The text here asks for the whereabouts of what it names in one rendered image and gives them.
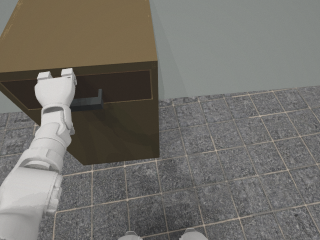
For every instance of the robot right shin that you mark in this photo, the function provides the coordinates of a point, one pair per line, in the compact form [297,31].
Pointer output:
[189,230]

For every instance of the cabinet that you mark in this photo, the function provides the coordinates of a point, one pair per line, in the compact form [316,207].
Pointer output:
[89,36]

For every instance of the left robot forearm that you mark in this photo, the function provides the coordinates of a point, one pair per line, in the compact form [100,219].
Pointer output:
[49,146]

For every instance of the robot left shin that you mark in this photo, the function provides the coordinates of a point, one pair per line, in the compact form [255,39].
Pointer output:
[130,233]

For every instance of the handle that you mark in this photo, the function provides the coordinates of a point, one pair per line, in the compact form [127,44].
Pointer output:
[89,103]

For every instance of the robot shin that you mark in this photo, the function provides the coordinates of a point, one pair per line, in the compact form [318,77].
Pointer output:
[130,233]
[189,230]

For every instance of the left robot upper arm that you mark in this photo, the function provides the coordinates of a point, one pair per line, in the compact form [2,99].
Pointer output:
[30,196]

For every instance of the left robot hand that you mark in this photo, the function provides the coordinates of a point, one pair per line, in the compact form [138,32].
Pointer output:
[61,90]

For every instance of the drawer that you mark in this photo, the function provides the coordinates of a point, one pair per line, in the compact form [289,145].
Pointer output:
[116,86]

